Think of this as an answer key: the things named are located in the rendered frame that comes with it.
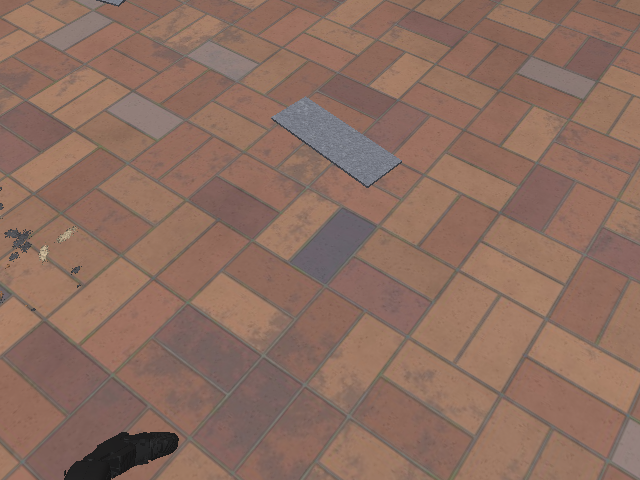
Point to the robot left hand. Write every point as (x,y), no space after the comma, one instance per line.
(122,452)

